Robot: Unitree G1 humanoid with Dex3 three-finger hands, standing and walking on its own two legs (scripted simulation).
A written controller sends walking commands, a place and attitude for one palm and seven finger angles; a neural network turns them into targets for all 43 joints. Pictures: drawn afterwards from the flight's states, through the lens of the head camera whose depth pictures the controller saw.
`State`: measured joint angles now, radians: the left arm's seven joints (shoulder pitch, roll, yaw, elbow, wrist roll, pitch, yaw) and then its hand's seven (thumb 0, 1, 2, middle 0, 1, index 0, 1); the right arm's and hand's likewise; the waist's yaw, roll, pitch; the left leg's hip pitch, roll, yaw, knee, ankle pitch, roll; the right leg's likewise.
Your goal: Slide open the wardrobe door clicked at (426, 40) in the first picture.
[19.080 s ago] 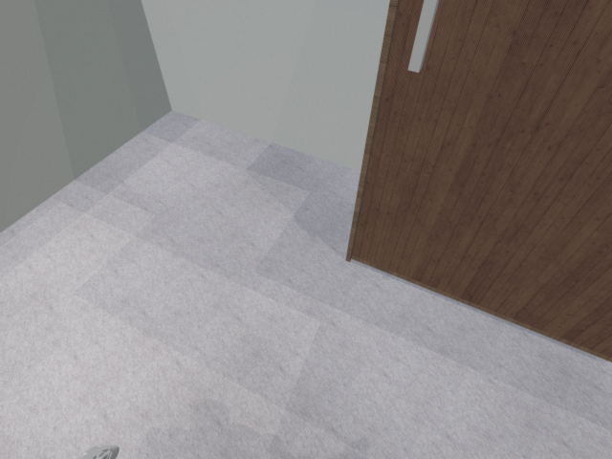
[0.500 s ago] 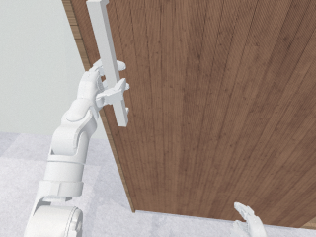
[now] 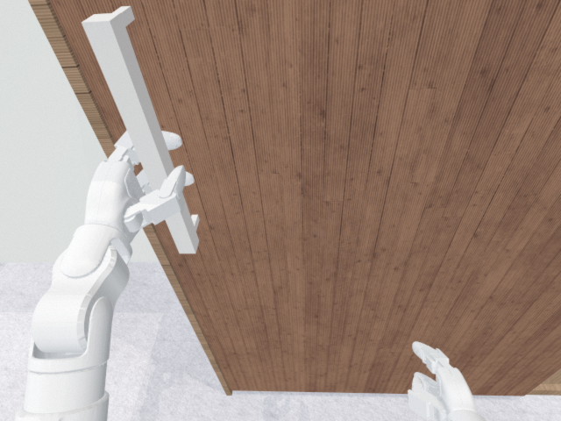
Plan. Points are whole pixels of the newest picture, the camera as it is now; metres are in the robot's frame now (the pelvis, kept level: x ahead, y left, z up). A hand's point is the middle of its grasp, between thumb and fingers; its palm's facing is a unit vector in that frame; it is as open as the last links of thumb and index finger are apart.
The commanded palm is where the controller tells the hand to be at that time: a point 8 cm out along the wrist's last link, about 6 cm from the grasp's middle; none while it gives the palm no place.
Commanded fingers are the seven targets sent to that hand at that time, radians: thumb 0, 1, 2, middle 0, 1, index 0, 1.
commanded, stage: tug the door sideways, standing still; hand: left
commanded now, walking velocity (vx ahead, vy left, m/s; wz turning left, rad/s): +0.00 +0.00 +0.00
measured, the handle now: (162, 152) +0.38 +0.15 +0.24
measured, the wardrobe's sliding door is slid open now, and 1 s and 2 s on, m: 0.00 0.00 0.11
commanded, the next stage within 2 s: step sideways, sliding the door along in 0.32 s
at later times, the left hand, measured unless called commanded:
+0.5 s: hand (174, 196) +0.32 +0.13 +0.22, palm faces +0.05 -0.99 -0.13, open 6.4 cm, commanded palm +0.30 +0.16 +0.23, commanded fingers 0.00 0.90 0.90 -0.45 -1.40 -0.45 -1.40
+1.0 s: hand (185, 191) +0.34 +0.12 +0.21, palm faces +0.26 -0.97 -0.04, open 6.5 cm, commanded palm +0.31 +0.10 +0.22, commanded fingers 0.00 0.90 0.90 -0.45 -1.40 -0.45 -1.40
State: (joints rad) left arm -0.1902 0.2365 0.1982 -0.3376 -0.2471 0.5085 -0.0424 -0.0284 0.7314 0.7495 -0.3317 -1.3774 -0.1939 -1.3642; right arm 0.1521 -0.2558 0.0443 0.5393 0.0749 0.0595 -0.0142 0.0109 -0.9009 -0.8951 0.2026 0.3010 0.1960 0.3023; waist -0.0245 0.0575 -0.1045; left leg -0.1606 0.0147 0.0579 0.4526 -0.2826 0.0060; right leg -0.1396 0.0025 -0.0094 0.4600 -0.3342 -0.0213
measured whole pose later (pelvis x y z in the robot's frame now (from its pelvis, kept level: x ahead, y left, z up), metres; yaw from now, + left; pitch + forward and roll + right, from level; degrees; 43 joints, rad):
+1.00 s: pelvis -0.02 -0.05 -0.03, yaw +6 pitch -3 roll -1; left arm -0.51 0.17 0.06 -0.09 -0.05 -0.01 0.15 -0.07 0.66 0.82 -0.46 -1.40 -0.29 -1.21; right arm 0.12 -0.24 -0.05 0.61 0.04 0.02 -0.02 0.01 -0.90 -0.90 0.20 0.30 0.19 0.30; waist 0.07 0.02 0.20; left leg -0.29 0.03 0.03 0.67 -0.35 0.02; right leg -0.38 0.01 -0.12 0.72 -0.31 -0.06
